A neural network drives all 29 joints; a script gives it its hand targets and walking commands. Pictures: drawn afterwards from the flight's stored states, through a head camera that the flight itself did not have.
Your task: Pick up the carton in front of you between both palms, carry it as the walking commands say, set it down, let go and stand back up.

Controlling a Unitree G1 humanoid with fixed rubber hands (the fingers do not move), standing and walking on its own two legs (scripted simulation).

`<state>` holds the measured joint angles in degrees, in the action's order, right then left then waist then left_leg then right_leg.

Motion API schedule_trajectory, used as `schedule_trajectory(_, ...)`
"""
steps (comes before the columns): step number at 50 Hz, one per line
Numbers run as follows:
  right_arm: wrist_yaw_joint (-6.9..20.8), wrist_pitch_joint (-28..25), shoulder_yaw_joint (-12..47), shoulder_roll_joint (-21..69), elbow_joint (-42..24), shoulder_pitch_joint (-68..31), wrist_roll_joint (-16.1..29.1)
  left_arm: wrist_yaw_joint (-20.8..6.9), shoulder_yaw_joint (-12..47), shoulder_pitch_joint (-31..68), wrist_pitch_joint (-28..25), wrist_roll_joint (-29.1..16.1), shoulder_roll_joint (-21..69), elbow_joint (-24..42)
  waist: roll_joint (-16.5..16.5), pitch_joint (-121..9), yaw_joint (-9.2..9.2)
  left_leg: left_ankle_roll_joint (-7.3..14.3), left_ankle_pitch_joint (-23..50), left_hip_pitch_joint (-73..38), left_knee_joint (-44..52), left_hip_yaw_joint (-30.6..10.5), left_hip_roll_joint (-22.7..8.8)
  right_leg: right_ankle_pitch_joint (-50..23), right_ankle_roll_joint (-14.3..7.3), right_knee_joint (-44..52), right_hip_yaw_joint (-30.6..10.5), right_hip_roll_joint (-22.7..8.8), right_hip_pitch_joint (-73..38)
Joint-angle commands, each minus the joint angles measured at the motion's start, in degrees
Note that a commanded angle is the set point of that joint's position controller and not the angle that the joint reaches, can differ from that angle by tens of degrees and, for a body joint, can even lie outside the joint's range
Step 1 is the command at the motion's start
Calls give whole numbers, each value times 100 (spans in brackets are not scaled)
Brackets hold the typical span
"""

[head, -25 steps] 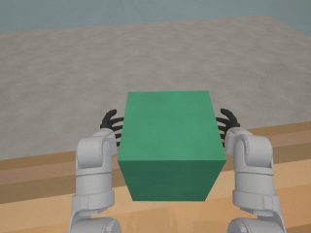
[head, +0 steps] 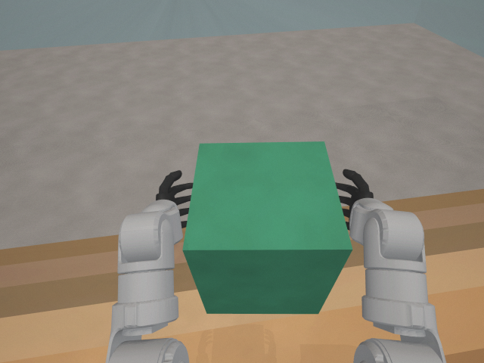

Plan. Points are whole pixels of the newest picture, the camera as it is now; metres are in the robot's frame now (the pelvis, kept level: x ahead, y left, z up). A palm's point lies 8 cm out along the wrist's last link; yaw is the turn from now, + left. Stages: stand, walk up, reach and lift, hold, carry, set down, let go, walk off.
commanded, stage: carry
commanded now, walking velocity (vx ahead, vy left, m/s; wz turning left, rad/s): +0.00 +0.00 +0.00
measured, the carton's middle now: (261, 232) +0.34 +0.00 +0.05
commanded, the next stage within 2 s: none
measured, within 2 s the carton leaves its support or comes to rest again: neither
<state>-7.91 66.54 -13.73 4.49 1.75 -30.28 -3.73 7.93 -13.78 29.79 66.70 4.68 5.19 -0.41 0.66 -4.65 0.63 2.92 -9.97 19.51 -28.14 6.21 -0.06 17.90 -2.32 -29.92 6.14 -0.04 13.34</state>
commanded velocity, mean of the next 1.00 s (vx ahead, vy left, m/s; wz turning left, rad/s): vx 0.41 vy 0.00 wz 0.00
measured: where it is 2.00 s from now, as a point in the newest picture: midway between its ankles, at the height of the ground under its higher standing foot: (241, 290)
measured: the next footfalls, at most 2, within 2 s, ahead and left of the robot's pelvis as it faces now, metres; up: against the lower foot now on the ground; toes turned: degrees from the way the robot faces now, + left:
right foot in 0.84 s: +0.21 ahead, -0.11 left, +0.00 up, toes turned +0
left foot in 1.26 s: +0.44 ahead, +0.10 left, -0.16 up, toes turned +3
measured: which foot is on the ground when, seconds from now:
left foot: down 0.00-0.84, up 0.86-1.00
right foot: down 0.00-0.46, up 0.48-0.82, down 0.84-1.00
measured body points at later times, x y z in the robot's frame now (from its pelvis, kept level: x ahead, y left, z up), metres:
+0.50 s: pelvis +0.05 +0.02 -0.01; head +0.01 +0.03 +0.43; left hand +0.38 +0.17 +0.11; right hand +0.39 -0.13 +0.11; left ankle +0.05 +0.09 -0.74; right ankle -0.02 -0.09 -0.72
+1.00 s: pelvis +0.20 -0.02 -0.04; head +0.20 -0.03 +0.41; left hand +0.52 +0.16 +0.05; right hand +0.55 -0.14 +0.05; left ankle +0.21 +0.10 -0.68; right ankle +0.17 -0.11 -0.73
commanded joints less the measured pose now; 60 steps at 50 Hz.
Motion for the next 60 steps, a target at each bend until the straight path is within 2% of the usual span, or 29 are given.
schedule_trajectory(1,633,-30,3515,5002,-380,-3575,1616,-560,3539,3488,-43,-1540,4930,242,-52,-1760,-2,237,1055,-867,289,-824,-778,-1026,-73,422,-741,-737,-364)
schedule_trajectory(10,633,-31,3516,5006,-379,-3576,1620,-561,3540,3488,-45,-1545,4931,240,-51,-1764,-2,236,1062,-867,287,-821,-777,-1037,-72,420,-739,-738,-366)
schedule_trajectory(13,636,-23,3517,5036,-388,-3655,1643,-552,3550,3471,-46,-1554,4929,211,-18,-1705,-99,295,-923,-553,226,-778,-614,839,-274,575,-853,-689,-306)
schedule_trajectory(15,637,-3,3471,4990,-325,-3714,1611,-545,3514,3525,-35,-1509,4897,140,340,-1237,-184,198,-1574,250,-207,-549,-379,1672,-584,1129,-1521,-1011,-336)
schedule_trajectory(18,617,11,3356,4904,-146,-3642,1526,-535,3510,3571,-25,-1518,4880,96,605,-896,-253,112,-1255,822,-744,-102,-73,865,-869,1249,-1976,-1543,-575)
schedule_trajectory(21,587,9,3281,4892,-24,-3482,1500,-519,3603,3601,-42,-1629,4932,133,541,-1262,-175,227,-1017,91,-531,-46,-14,-166,-605,445,-1444,-1378,-484)
schedule_trajectory(22,576,4,3239,4895,59,-3384,1481,-514,3627,3595,-41,-1648,4960,98,301,-1373,-100,326,-921,-429,-424,-284,-88,-151,-435,-32,-1117,-1168,-97)
schedule_trajectory(23,564,-5,3192,4858,150,-3271,1450,-513,3618,3581,-44,-1646,4987,54,-357,-1426,4,569,-700,-1128,-54,-1160,-529,81,-167,-964,-581,-712,706)
schedule_trajectory(24,542,-23,3158,4807,261,-3137,1374,-516,3589,3575,-41,-1632,4977,9,-1393,-1537,162,1126,1,-2032,349,-2789,-1501,634,119,-2145,-9,-69,1874)
schedule_trajectory(25,538,-50,3161,4830,140,-3168,1350,-516,3607,3677,-76,-1658,5014,-10,-1597,-1438,361,1562,707,-2707,510,-3773,-2045,1863,90,-2931,-253,134,3027)
schedule_trajectory(27,590,-98,3421,5045,-233,-3567,1576,-514,3558,3632,-142,-1670,5154,-39,-481,-1566,399,1592,1653,-2748,118,-3426,-2023,1615,14,-3549,-702,-139,3439)
schedule_trajectory(28,619,-148,3594,5209,-498,-3868,1733,-508,3523,3615,-171,-1656,5206,16,-308,-1644,344,1432,1611,-2600,137,-3055,-1889,1294,19,-3421,-744,-207,3352)
schedule_trajectory(30,655,-239,3843,5415,-867,-4175,1981,-492,3561,3632,-215,-1637,5265,240,-505,-1756,160,1154,1428,-2043,281,-2330,-1573,783,109,-2915,-621,-204,2814)
schedule_trajectory(37,639,-219,3894,5096,-772,-3448,1867,-490,3622,3185,-193,-1515,4839,393,-962,-1923,159,855,2094,-1636,-119,-1323,-1245,24,39,-1809,-113,110,1796)
schedule_trajectory(39,629,-195,3861,5017,-619,-3294,1740,-526,3560,3102,-157,-1478,4780,308,-884,-2042,-22,798,2614,-1494,-781,-1226,-1353,-333,-95,-1997,-227,0,1445)
schedule_trajectory(41,585,-161,3783,4917,-451,-3314,1639,-559,3461,2818,-126,-1422,4706,30,-233,-2145,-931,243,3197,240,-3010,-247,-842,-541,-333,-1185,165,397,-668)
schedule_trajectory(42,558,-117,3616,4779,-375,-3188,1573,-561,3336,2475,-105,-1356,4552,-335,771,-1750,-1154,-30,1285,1435,-4701,-9,-244,-1297,-603,-429,-1024,-173,-1176)
schedule_trajectory(43,526,-66,3454,4668,-160,-2939,1404,-562,3280,2456,-102,-1353,4530,-580,1764,-1450,-593,-158,-1962,2669,-5524,-311,451,-3533,-1263,-289,-2936,-1016,-1308)
schedule_trajectory(44,466,-65,3197,4474,-62,-2827,1162,-571,3391,2899,-131,-1454,4564,-426,1311,-1718,-473,-166,-2430,3335,-5435,-972,280,-2907,-1797,-41,-4136,-1664,-1625)
schedule_trajectory(45,436,-95,3104,4467,-148,-2964,1068,-621,3651,3360,-187,-1712,4908,-208,405,-1424,-509,-220,-2498,3450,-5319,-1273,47,-1872,-1845,-185,-4196,-1792,-1264)
schedule_trajectory(46,432,-134,3071,4621,-187,-3056,1031,-689,3867,3723,-262,-2003,5244,63,73,-1270,-397,-234,-2301,3344,-4959,-1254,-111,-1272,-1625,-364,-3895,-1687,-791)
schedule_trajectory(48,422,-282,3149,4931,-247,-3250,1005,-766,4130,4263,-412,-2287,5607,405,192,-1409,-295,-220,-1670,2666,-4285,-1041,-144,-728,-1310,-337,-3319,-1538,-190)
schedule_trajectory(49,420,-356,3236,5041,-333,-3328,988,-786,4179,4286,-483,-2380,5649,523,382,-1527,-347,-180,-675,2456,-4662,-1013,-159,-767,-1255,-501,-3081,-1542,-107)
schedule_trajectory(51,431,-463,3463,5119,-577,-3324,1156,-783,4275,4249,-567,-2425,5642,791,58,-1320,-436,-218,501,2694,-4044,-1044,-84,-257,-1101,-756,-2728,-1303,33)
schedule_trajectory(53,397,-475,3595,4968,-688,-3123,1195,-710,4141,3795,-558,-2273,5331,699,293,-1360,-643,-234,1143,3395,-3565,-1102,-144,145,-1057,-1263,-2747,-1105,-712)
schedule_trajectory(54,383,-455,3584,4819,-736,-3008,1220,-676,4059,3554,-538,-2214,5166,647,180,-1277,-695,-274,1485,3215,-2889,-844,-52,328,-1116,-1281,-2553,-951,-447)
schedule_trajectory(55,356,-428,3591,4699,-714,-2938,1196,-644,3962,3291,-518,-2098,5055,486,199,-1223,-657,-364,2155,2660,-2119,-727,-22,514,-1013,-1440,-2214,-761,-168)
schedule_trajectory(57,329,-367,3601,4531,-747,-2818,1227,-599,3851,2909,-479,-1989,4837,377,303,-1104,-857,-381,2866,1310,-675,-312,146,444,-813,-1586,-1478,-419,495)
schedule_trajectory(60,342,-292,3527,4358,-623,-2714,1160,-581,3725,2594,-445,-1739,4709,85,954,-967,-491,-153,3527,43,-91,-156,14,248,-615,-2270,-1155,-501,643)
